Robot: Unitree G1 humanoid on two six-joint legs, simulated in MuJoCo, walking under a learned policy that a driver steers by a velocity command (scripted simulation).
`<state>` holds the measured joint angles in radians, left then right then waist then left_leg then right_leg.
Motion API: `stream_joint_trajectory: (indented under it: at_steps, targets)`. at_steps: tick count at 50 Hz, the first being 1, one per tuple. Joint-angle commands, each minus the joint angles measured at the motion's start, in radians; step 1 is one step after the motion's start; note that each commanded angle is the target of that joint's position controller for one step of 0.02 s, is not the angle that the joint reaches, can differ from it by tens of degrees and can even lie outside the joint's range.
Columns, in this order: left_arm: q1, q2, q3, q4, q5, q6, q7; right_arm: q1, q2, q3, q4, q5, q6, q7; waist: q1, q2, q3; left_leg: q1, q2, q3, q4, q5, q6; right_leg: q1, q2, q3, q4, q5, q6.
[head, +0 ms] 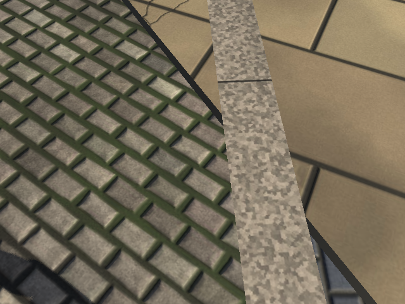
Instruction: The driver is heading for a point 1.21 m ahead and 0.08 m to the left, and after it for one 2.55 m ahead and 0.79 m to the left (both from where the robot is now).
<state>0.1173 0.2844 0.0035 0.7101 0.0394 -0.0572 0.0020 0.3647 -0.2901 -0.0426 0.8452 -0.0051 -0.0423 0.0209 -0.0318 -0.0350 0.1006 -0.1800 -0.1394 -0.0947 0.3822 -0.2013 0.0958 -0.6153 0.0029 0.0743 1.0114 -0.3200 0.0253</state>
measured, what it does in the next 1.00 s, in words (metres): walks ahead: right foot, then left foot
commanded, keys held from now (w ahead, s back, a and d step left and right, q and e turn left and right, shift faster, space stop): s+q+shift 0.18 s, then w+shift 0.32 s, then shift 0.02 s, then e+shift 0.48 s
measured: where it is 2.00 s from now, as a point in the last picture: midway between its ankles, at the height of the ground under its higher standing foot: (191, 279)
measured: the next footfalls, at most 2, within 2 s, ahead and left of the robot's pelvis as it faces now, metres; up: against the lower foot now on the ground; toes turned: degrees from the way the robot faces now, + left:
right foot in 0.16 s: +0.29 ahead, -0.07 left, +0.00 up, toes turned +17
left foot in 0.46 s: +0.11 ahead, +0.05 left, +0.00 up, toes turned +20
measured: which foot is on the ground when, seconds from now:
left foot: down 0.00-0.16, up 0.18-0.44, down 0.46-0.84, up 0.86-1.00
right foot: up 0.00-0.14, down 0.16-0.44, up 0.46-0.82, down 0.84-1.00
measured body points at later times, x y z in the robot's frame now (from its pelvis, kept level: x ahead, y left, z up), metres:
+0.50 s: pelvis +0.15 -0.01 -0.01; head +0.14 +0.00 +0.44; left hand +0.17 +0.29 -0.12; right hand +0.30 -0.27 -0.12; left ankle +0.07 +0.04 -0.74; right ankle +0.25 -0.09 -0.72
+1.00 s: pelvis +0.32 +0.00 -0.02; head +0.37 +0.00 +0.43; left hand +0.42 +0.29 -0.13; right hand +0.46 -0.25 -0.13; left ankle +0.29 +0.15 -0.66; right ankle +0.41 -0.03 -0.74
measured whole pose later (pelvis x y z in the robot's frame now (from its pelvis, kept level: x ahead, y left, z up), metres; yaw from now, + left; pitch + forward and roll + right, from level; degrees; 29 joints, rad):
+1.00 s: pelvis +0.32 +0.00 -0.02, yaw +1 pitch +0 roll +0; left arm 0.24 0.30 0.07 0.72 0.00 0.02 -0.01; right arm 0.18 -0.25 0.00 0.71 -0.05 -0.01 -0.02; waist 0.01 0.00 0.11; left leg -0.52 0.02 -0.06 1.22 -0.42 -0.04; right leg -0.39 0.17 0.03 0.47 -0.08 -0.13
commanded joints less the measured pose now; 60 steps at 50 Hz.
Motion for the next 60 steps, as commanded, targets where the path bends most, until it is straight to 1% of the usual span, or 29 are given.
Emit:
stream_joint_trajectory:
  at_steps: [1,5,7,8,9,10,11,12,13,14,18,20,22,23,24,25,27,29,32,36,39,41,42,43,44,46,48,50,60]
  targets:
    - [0.078,0.075,0.011,-0.059,-0.022,0.029,0.010,-0.062,-0.171,-0.051,-0.088,0.004,0.008,-0.012,0.064,0.121,-0.155,-0.071,0.151,-0.119,0.034,1.060,0.069,0.204,0.087,-0.082,-0.211,0.155,0.009]
    - [0.051,0.102,0.016,-0.083,-0.029,0.044,0.026,-0.043,-0.166,-0.066,-0.112,0.005,0.057,-0.036,0.039,0.131,-0.185,-0.097,0.103,-0.225,0.167,0.808,-0.049,0.365,0.115,-0.052,-0.408,0.291,-0.005]
    - [0.112,0.121,0.022,-0.069,-0.020,0.034,0.045,-0.095,-0.183,-0.074,-0.142,0.009,0.069,-0.046,0.086,0.130,-0.163,-0.093,0.082,-0.287,0.277,0.674,-0.085,0.469,0.072,0.012,-0.585,0.402,-0.021]
    - [0.164,0.158,0.029,-0.063,-0.019,0.023,0.058,-0.067,-0.150,-0.066,-0.162,0.018,0.065,-0.040,0.090,0.035,-0.218,-0.146,0.042,-0.240,0.464,0.369,-0.115,0.631,-0.080,0.105,-0.618,0.739,-0.059]
    - [0.162,0.189,0.027,-0.091,-0.026,0.030,0.069,0.030,-0.071,-0.052,-0.173,0.017,0.071,-0.043,0.043,-0.166,-0.309,-0.263,-0.077,-0.069,0.754,-0.514,-0.122,0.776,-0.368,0.299,-0.514,1.386,-0.143]
    - [0.213,0.154,0.021,-0.092,-0.037,0.041,0.053,0.185,-0.123,-0.070,-0.147,0.003,0.079,-0.051,-0.001,-0.143,-0.476,-0.213,-0.051,-0.051,0.919,-0.598,-0.123,0.751,-0.516,0.423,-0.479,1.507,-0.270]
    - [0.135,0.152,0.035,-0.103,-0.040,0.051,0.053,0.211,-0.139,-0.071,-0.117,-0.024,0.093,-0.049,-0.025,-0.127,-0.464,-0.247,0.009,-0.030,0.989,-0.473,-0.119,0.689,-0.468,0.456,-0.549,0.939,-0.303]
    - [0.042,0.105,0.031,-0.128,-0.025,0.058,0.053,0.142,-0.139,-0.063,-0.113,-0.034,0.105,-0.037,-0.018,-0.124,-0.368,-0.295,0.052,-0.006,0.963,-0.355,-0.114,0.556,-0.369,0.419,-0.671,0.155,-0.277]
    - [-0.010,0.081,0.022,-0.129,-0.001,0.067,0.046,0.083,-0.149,-0.066,-0.121,-0.041,0.110,-0.018,-0.026,-0.135,-0.282,-0.282,0.062,0.029,0.902,-0.302,-0.119,0.443,-0.256,0.363,-0.762,-0.256,-0.201]
    - [-0.005,0.107,0.029,-0.116,0.012,0.064,0.040,0.072,-0.152,-0.064,-0.127,-0.035,0.112,0.002,-0.021,-0.181,-0.225,-0.243,0.060,0.061,0.857,-0.296,-0.113,0.353,-0.210,0.298,-0.817,-0.334,-0.173]
    - [0.043,0.156,0.065,-0.053,-0.001,0.038,0.014,0.078,-0.085,-0.024,-0.106,-0.024,0.093,0.032,-0.029,-0.129,-0.156,-0.006,0.040,0.130,0.472,-0.375,-0.024,0.206,-0.160,0.142,-0.919,-0.298,-0.125]
    - [0.023,0.143,0.069,-0.044,-0.003,0.046,0.008,0.104,-0.101,-0.020,-0.084,-0.023,0.077,0.027,-0.048,-0.134,-0.125,0.106,0.032,0.181,0.235,-0.355,0.017,0.182,-0.138,0.085,-0.913,-0.206,-0.109]
    - [-0.076,0.130,0.074,-0.067,-0.012,0.073,0.017,0.277,-0.106,-0.016,-0.011,-0.027,0.061,0.012,-0.154,-0.047,-0.040,0.367,0.023,0.267,-0.136,-0.129,0.059,-0.017,-0.039,-0.051,-0.776,-0.152,-0.029]
    - [-0.064,0.056,0.060,-0.068,-0.033,0.074,0.014,0.264,-0.130,-0.023,0.008,-0.036,0.052,0.002,-0.150,0.220,-0.008,0.476,0.177,0.018,-0.201,-0.214,0.071,-0.230,0.052,-0.139,-0.362,-0.181,-0.019]
    - [-0.058,-0.024,0.029,-0.113,-0.024,0.058,0.008,0.082,-0.142,-0.006,-0.089,-0.027,0.037,-0.006,-0.053,0.249,0.002,0.346,0.484,-0.406,-0.222,-0.566,0.096,-0.405,0.010,-0.087,-0.087,-0.135,-0.032]
    - [-0.142,0.061,0.044,-0.174,-0.021,0.044,-0.006,0.024,-0.208,-0.033,-0.118,-0.023,0.040,-0.026,-0.060,0.161,0.058,0.170,0.559,-0.547,-0.312,-0.737,0.184,-0.458,-0.036,0.016,-0.086,0.039,-0.025]
    - [-0.019,0.114,0.064,-0.105,-0.013,0.020,-0.030,-0.008,-0.185,-0.028,-0.097,-0.021,0.005,-0.027,0.011,0.085,0.045,0.197,0.441,-0.338,-0.321,-0.459,0.137,-0.359,-0.028,0.059,-0.066,0.163,-0.017]
    - [0.073,0.126,0.075,-0.033,-0.005,0.023,-0.044,0.016,-0.145,-0.013,-0.071,-0.026,-0.026,-0.026,0.010,0.079,0.032,0.169,0.346,-0.087,-0.310,-0.113,0.087,-0.220,0.009,0.031,-0.036,0.184,-0.015]
    - [0.037,0.068,0.059,-0.047,-0.006,0.036,-0.053,0.012,-0.108,-0.002,-0.049,-0.023,-0.035,-0.018,0.010,0.098,0.027,0.135,0.293,0.132,-0.228,0.410,0.045,-0.112,0.008,-0.063,-0.088,0.230,-0.023]
    - [-0.092,0.019,0.034,-0.109,-0.005,0.045,-0.082,0.041,-0.106,0.001,-0.034,-0.008,-0.022,-0.040,-0.046,0.130,0.018,0.168,0.305,0.230,-0.116,0.662,0.013,-0.003,-0.003,-0.199,-0.320,0.277,-0.051]
    - [0.077,0.053,0.050,-0.073,0.006,0.044,-0.071,0.009,-0.148,-0.013,-0.039,-0.008,-0.016,-0.066,0.023,0.167,-0.087,0.220,0.324,0.257,0.149,1.004,-0.025,0.173,0.081,-0.241,-0.382,0.179,-0.109]
    - [0.336,0.111,0.081,-0.001,0.021,0.021,-0.041,-0.046,-0.154,-0.019,-0.065,0.002,-0.013,-0.064,0.146,0.124,-0.221,0.096,0.293,0.268,0.572,0.780,-0.049,0.463,0.107,-0.170,-0.535,0.271,-0.167]
    - [0.351,0.202,0.104,-0.001,0.012,0.015,-0.023,0.005,-0.063,0.003,-0.089,-0.008,-0.020,-0.053,0.113,-0.046,-0.290,-0.155,0.185,0.272,0.879,-0.002,-0.086,0.680,-0.112,0.098,-0.492,0.632,-0.239]
    - [0.362,0.329,0.142,-0.023,-0.017,0.026,-0.026,0.074,-0.054,0.003,-0.146,0.004,-0.006,-0.044,0.081,-0.209,-0.454,-0.453,-0.008,0.126,1.209,-0.459,-0.122,0.920,-0.369,0.648,-0.552,0.944,-0.479]
    - [0.312,0.291,0.149,-0.045,-0.061,0.045,-0.020,0.035,-0.104,0.003,-0.139,-0.033,-0.002,-0.041,0.098,-0.021,-0.472,-0.479,0.102,-0.016,1.186,-0.337,-0.111,0.861,-0.345,0.589,-0.605,0.736,-0.476]
    - [0.201,0.156,0.109,-0.045,-0.050,0.069,-0.007,-0.097,-0.104,0.003,-0.163,-0.032,-0.005,-0.041,0.054,0.082,-0.180,-0.481,0.166,0.010,1.008,-0.236,-0.120,0.542,-0.235,0.412,-0.694,0.508,-0.385]
    - [0.141,0.116,0.096,-0.054,-0.042,0.076,-0.003,-0.080,-0.092,0.007,-0.164,-0.048,0.034,-0.045,0.010,0.060,-0.133,-0.370,0.188,0.021,0.850,-0.207,-0.140,0.369,-0.133,0.302,-0.722,0.501,-0.308]
    - [0.133,0.149,0.106,-0.057,-0.029,0.074,-0.010,-0.065,-0.067,0.012,-0.166,-0.046,0.060,-0.045,0.002,0.036,-0.163,-0.314,0.170,0.041,0.773,-0.184,-0.153,0.309,-0.089,0.274,-0.704,0.539,-0.282]
    - [0.170,0.148,0.107,-0.048,-0.014,0.098,0.003,-0.194,-0.074,0.004,-0.201,-0.024,0.076,-0.053,0.087,-0.076,-0.147,-0.370,0.166,0.023,0.515,-0.099,-0.141,0.373,-0.082,0.385,-0.736,0.061,-0.218]
Keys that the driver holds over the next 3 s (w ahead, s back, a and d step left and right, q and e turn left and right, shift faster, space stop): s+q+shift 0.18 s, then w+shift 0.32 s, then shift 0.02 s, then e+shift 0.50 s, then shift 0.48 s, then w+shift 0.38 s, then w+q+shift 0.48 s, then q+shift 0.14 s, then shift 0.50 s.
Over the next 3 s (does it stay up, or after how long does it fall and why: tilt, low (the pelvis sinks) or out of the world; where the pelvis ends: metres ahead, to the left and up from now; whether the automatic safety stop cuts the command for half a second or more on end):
stays up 1.12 0.05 -0.01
